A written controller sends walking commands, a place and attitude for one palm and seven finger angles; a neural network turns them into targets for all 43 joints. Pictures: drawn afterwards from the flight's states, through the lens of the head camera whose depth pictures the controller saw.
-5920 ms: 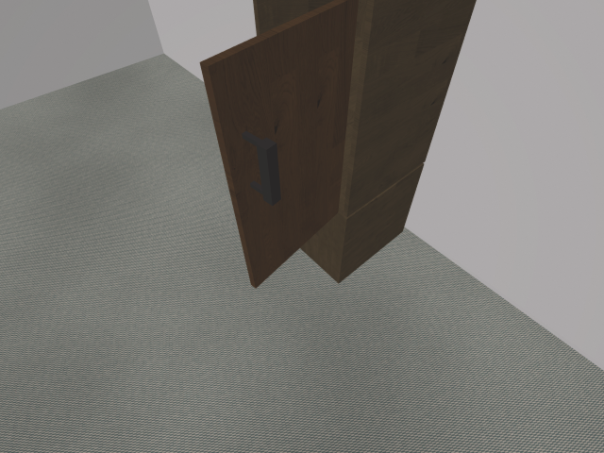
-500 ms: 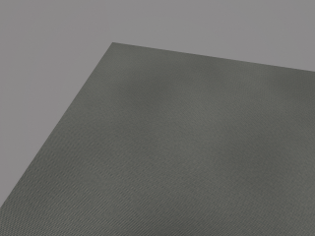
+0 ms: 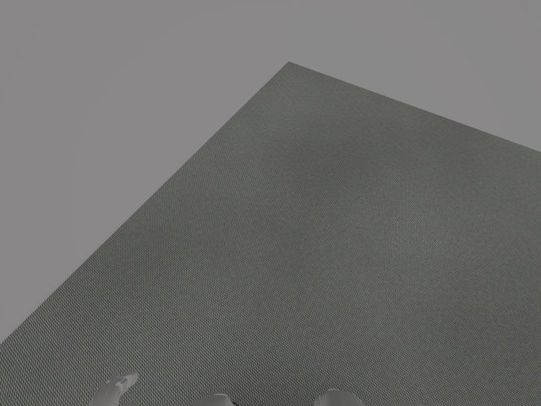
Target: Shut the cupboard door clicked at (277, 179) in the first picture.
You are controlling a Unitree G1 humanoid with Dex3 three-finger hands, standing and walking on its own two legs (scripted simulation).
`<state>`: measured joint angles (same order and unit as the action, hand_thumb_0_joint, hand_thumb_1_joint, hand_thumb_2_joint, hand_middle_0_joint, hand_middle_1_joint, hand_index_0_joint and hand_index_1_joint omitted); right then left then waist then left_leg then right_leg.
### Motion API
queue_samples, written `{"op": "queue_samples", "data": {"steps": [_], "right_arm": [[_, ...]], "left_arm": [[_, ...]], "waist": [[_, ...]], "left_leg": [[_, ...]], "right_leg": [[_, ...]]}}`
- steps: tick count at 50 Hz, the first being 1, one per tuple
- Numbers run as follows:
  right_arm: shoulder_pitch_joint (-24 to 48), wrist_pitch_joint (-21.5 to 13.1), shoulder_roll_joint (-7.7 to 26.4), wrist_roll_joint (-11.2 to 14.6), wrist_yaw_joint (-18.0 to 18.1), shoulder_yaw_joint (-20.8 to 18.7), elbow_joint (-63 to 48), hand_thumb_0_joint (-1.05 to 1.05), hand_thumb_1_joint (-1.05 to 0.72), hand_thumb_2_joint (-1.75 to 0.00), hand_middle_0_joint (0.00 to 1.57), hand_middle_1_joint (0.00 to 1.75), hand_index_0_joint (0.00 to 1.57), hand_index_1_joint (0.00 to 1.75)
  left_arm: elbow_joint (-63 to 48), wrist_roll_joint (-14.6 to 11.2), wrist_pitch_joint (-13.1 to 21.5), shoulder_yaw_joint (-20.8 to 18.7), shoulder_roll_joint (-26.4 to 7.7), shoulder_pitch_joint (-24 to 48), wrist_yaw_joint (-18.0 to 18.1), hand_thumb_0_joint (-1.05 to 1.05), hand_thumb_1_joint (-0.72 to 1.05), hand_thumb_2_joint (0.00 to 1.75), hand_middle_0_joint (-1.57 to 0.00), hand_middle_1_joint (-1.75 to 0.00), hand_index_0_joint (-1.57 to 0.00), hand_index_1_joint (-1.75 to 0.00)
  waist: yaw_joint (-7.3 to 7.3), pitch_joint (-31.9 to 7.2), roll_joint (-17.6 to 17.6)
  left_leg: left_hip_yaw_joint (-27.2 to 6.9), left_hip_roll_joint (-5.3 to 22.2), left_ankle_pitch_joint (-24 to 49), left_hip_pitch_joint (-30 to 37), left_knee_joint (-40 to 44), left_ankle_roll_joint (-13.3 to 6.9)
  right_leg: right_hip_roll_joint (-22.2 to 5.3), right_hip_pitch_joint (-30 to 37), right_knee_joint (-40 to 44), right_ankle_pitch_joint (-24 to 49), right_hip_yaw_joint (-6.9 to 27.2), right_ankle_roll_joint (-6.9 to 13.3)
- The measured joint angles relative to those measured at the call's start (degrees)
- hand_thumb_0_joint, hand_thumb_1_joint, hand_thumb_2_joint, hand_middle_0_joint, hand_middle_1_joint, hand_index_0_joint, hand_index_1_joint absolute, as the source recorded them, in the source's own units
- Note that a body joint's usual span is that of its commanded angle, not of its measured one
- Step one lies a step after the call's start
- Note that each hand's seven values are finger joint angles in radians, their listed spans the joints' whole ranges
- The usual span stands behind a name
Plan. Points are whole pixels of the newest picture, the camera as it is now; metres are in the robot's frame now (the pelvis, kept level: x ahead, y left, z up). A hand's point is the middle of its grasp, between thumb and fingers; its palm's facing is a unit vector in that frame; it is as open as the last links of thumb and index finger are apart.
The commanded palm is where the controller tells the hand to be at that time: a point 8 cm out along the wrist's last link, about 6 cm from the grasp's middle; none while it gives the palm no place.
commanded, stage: walk to a spot facing it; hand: left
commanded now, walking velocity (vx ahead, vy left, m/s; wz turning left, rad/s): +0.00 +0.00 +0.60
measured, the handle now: out of the picture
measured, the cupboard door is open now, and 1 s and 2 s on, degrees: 98 98 98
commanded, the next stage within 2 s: none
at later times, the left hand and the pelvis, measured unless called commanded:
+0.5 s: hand out of the picture +0.03 +0.18 -0.18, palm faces +0.34 -0.91 -0.23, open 7.4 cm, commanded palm none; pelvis +0.04 -0.04 +0.00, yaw +19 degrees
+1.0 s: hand out of the picture +0.00 +0.14 -0.18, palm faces +0.60 -0.77 -0.21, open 7.3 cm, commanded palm none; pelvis +0.06 -0.06 -0.01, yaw +38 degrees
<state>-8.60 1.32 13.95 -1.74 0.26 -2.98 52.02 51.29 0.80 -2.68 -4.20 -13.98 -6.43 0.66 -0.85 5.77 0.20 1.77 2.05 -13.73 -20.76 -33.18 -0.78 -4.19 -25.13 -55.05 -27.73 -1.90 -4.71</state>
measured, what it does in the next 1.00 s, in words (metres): steps on the spot, turning left: right foot, then left foot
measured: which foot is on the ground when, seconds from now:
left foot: down 0.00-0.10, up 0.12-0.36, down 0.38-0.70, up 0.72-0.94, down 0.96-1.00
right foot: up 0.00-0.08, down 0.10-0.38, up 0.40-0.68, down 0.70-0.96, up 0.98-1.00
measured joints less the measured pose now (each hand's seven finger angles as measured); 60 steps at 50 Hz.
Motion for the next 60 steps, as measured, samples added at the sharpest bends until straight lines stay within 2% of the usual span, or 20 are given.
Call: {"op": "queue_samples", "data": {"steps": [5, 7, 9, 11, 16, 19, 22, 25, 29, 33, 35, 37, 39, 41, 45, 48, 50, 54, 57, 60], "right_arm": [[-1.4, 2.1, -0.1, 0.4, -0.7, -0.8, 0.0, 0.00, -0.90, -0.90, 0.20, 0.30, 0.20, 0.30], [-1.0, 2.8, 0.5, 0.6, -1.1, -1.5, 0.1, 0.00, -0.90, -0.90, 0.20, 0.30, 0.20, 0.30], [-0.5, 3.3, 1.0, 0.6, -1.3, -2.0, 0.3, 0.00, -0.90, -0.90, 0.20, 0.30, 0.20, 0.30], [0.2, 3.5, 0.9, 0.7, -1.5, -2.1, 0.3, 0.00, -0.90, -0.90, 0.20, 0.30, 0.20, 0.30], [1.9, 2.6, -0.2, 1.2, -1.7, -1.0, -0.3, 0.00, -0.90, -0.90, 0.19, 0.30, 0.19, 0.30], [2.7, 1.7, 0.0, 1.1, -1.9, -0.3, -1.5, 0.00, -0.90, -0.90, 0.19, 0.30, 0.19, 0.30], [3.2, 0.4, -0.7, 0.8, -1.4, -0.1, -2.2, 0.00, -0.90, -0.90, 0.20, 0.30, 0.19, 0.30], [2.4, 0.0, -1.3, 0.7, -0.4, 0.2, -2.1, 0.00, -0.90, -0.90, 0.20, 0.30, 0.20, 0.30], [1.2, 0.5, -1.3, 0.4, -0.1, 0.3, -1.1, 0.00, -0.90, -0.90, 0.20, 0.30, 0.20, 0.30], [-0.1, 1.7, -1.0, 0.3, -0.3, -0.3, -0.4, 0.00, -0.90, -0.90, 0.20, 0.30, 0.20, 0.30], [-1.1, 2.3, -1.1, 0.7, -0.6, -0.7, -0.5, 0.00, -0.90, -0.90, 0.20, 0.30, 0.20, 0.30], [-0.7, 2.9, -0.1, 0.8, -0.9, -1.4, -0.2, 0.00, -0.90, -0.90, 0.20, 0.30, 0.20, 0.30], [-0.3, 3.5, 0.7, 0.7, -1.2, -1.9, 0.2, 0.00, -0.90, -0.90, 0.20, 0.30, 0.20, 0.30], [0.0, 3.6, 0.7, 0.8, -1.5, -2.1, 0.4, 0.00, -0.90, -0.90, 0.20, 0.30, 0.20, 0.30], [0.3, 3.1, 0.0, 1.2, -1.9, -1.5, -0.1, 0.00, -0.90, -0.90, 0.19, 0.30, 0.19, 0.30], [0.3, 2.1, 0.1, 1.2, -2.1, -0.8, -1.2, 0.00, -0.90, -0.90, 0.19, 0.30, 0.19, 0.30], [0.4, 1.1, -0.1, 0.9, -1.9, -0.7, -1.7, 0.00, -0.90, -0.90, 0.19, 0.30, 0.19, 0.30], [-0.2, 0.1, -1.5, 0.5, -0.6, 0.1, -1.7, 0.00, -0.90, -0.90, 0.20, 0.30, 0.20, 0.30], [-0.8, 0.4, -1.8, 0.4, -0.1, 0.3, -1.0, 0.00, -0.90, -0.90, 0.20, 0.30, 0.20, 0.30], [-1.3, 0.9, -1.7, 0.2, -0.2, 0.1, -0.3, 0.00, -0.90, -0.90, 0.20, 0.30, 0.20, 0.30]], "left_arm": [[-2.8, 0.3, 1.6, 0.5, -0.2, -1.2, -0.3, 0.00, 0.91, 0.89, -0.19, -0.30, -0.20, -0.30], [-2.7, 0.8, 2.1, 0.9, 0.4, -1.8, 0.1, 0.00, 0.91, 0.89, -0.20, -0.30, -0.20, -0.30], [-2.3, 0.8, 1.9, 1.3, 1.4, -2.9, 0.4, 0.00, 0.91, 0.89, -0.20, -0.30, -0.20, -0.30], [-1.7, 0.8, 1.8, 1.6, 2.0, -4.2, 0.6, 0.00, 0.91, 0.89, -0.20, -0.30, -0.20, -0.30], [-0.3, 0.8, 2.6, 2.1, 2.2, -6.5, 0.4, 0.00, 0.91, 0.89, -0.20, -0.30, -0.20, -0.30], [0.2, 0.3, 2.3, 1.9, 2.0, -8.0, 0.0, 0.00, 0.91, 0.89, -0.20, -0.30, -0.20, -0.30], [1.2, 0.0, 0.3, 1.3, 0.5, -6.8, 0.1, 0.00, 0.91, 0.89, -0.20, -0.30, -0.20, -0.30], [1.6, 0.0, -0.9, 0.6, -0.4, -4.4, 0.4, 0.00, 0.91, 0.89, -0.20, -0.30, -0.20, -0.30], [0.2, -0.1, -0.7, 0.3, -0.5, -2.1, 0.1, 0.00, 0.91, 0.89, -0.20, -0.30, -0.20, -0.30], [-1.7, -0.2, 0.3, 0.4, -0.2, -0.9, -0.1, 0.00, 0.91, 0.89, -0.20, -0.30, -0.20, -0.30], [-3.2, 0.2, 1.5, 0.6, -0.8, -1.6, -0.1, 0.00, 0.91, 0.89, -0.20, -0.30, -0.20, -0.30], [-3.2, 0.6, 2.1, 0.8, 0.0, -1.4, 0.3, 0.00, 0.91, 0.89, -0.20, -0.30, -0.20, -0.30], [-3.1, 0.7, 2.0, 1.3, 1.1, -1.9, 0.6, 0.00, 0.91, 0.89, -0.20, -0.30, -0.20, -0.30], [-2.9, 0.8, 1.8, 1.6, 1.6, -2.7, 0.7, 0.00, 0.91, 0.89, -0.20, -0.30, -0.20, -0.30], [-2.1, 0.9, 2.2, 2.0, 1.9, -3.9, 0.4, 0.00, 0.91, 0.89, -0.20, -0.30, -0.20, -0.30], [-1.6, 0.5, 2.0, 2.0, 1.7, -5.3, -0.1, 0.00, 0.91, 0.89, -0.20, -0.30, -0.20, -0.30], [-1.2, 0.1, 0.8, 1.6, 0.9, -5.3, -0.2, 0.00, 0.91, 0.89, -0.20, -0.30, -0.20, -0.30], [0.4, 0.0, -1.0, 0.6, -0.7, -3.1, 0.3, 0.00, 0.91, 0.89, -0.20, -0.30, -0.20, -0.30], [0.0, -0.1, -0.9, 0.2, -0.9, -2.0, 0.1, 0.00, 0.91, 0.89, -0.20, -0.30, -0.20, -0.30], [-0.8, -0.2, -0.6, 0.2, -0.7, -1.3, 0.0, 0.00, 0.91, 0.89, -0.20, -0.30, -0.20, -0.30]], "waist": [[-0.09, -1.3, 0.3], [0.02, -0.8, 0.7], [-0.20, -0.5, 1.3], [-0.37, -0.2, 0.6], [0.49, 0.8, -2.7], [0.80, 0.7, -2.9], [0.85, 1.3, -3.8], [1.04, 1.5, -3.4], [0.95, 1.2, -1.6], [0.24, 0.3, 0.4], [0.30, -1.0, -0.6], [-0.06, -0.3, 0.6], [-0.53, 0.2, 1.3], [-0.84, 0.4, 0.4], [-0.50, 0.7, -2.4], [-0.34, 0.3, -3.0], [-0.32, 0.1, -3.4], [0.01, 0.8, -3.8], [0.24, 0.9, -2.6], [-0.04, 0.6, -1.1]], "left_leg": [[-4.0, -1.1, -2.1, -1.8, -2.5, 2.2], [-4.1, -1.5, -10.9, -5.0, -12.4, 2.5], [-2.8, -1.4, -13.3, -7.8, -23.7, 2.9], [-0.7, -0.9, -13.6, -8.3, -27.9, 3.7], [3.8, -1.1, -12.5, -2.3, -13.0, 4.3], [4.8, -1.2, -2.0, 2.6, -0.5, 2.5], [3.0, -2.0, -4.3, 1.2, -3.1, -1.0], [0.4, -2.1, -3.8, 1.6, -2.0, -0.7], [-3.0, -1.9, -1.7, 2.8, 0.9, 0.2], [-6.5, -1.7, -1.5, 2.2, 0.6, 1.7], [-7.0, -2.9, -4.3, 0.1, -2.8, 2.3], [-6.4, -2.7, -12.1, -3.5, -13.5, 2.5], [-4.3, -2.2, -14.1, -6.5, -24.3, 2.9], [-1.6, -1.4, -14.5, -6.9, -27.1, 3.7], [2.6, -1.1, -13.7, -2.6, -15.9, 4.3], [3.6, -1.2, -4.1, 2.5, -2.2, 3.1], [2.2, -1.8, -3.4, 1.4, -2.9, -0.3], [-0.5, -2.3, -3.8, 1.1, -2.5, -0.7], [-2.8, -2.3, -1.6, 2.0, 0.5, -0.1], [-5.2, -2.3, -0.4, 2.3, 2.0, 0.5]], "right_leg": [[0.2, 6.5, 21.2, 9.0, 0.0, 1.8], [-0.4, 6.1, 19.3, 11.0, -1.3, 2.9], [-1.0, 7.3, 19.4, 9.2, -3.0, 3.3], [-1.7, 9.0, 21.5, 9.1, -4.2, 3.3], [-4.1, 11.5, 23.8, 9.2, -6.8, 2.9], [-5.0, 10.2, 18.9, 6.4, -8.9, 1.9], [-3.9, 3.9, 1.8, -2.4, -4.6, 0.0], [-1.6, -0.4, -6.9, -1.8, -1.4, -0.6], [0.0, -0.9, -2.2, 0.3, 0.3, -0.4], [1.6, 3.6, 11.6, 4.2, 0.3, 0.4], [0.7, 7.2, 22.0, 9.3, 1.0, 1.9], [0.4, 6.9, 19.9, 10.4, -0.6, 3.0], [-0.2, 8.1, 20.1, 9.5, -2.3, 3.2], [-1.3, 9.6, 21.8, 9.7, -3.4, 3.1], [-3.8, 11.1, 23.4, 10.0, -5.4, 2.4], [-5.1, 10.0, 19.6, 7.7, -7.3, 1.3], [-4.9, 6.1, 9.6, 0.9, -5.7, 0.0], [-1.6, -0.4, -6.2, -1.4, -1.0, -0.4], [-0.2, -1.1, -4.4, 0.3, 0.1, -0.2], [1.0, 1.0, 3.3, 0.8, 0.6, 0.3]]}}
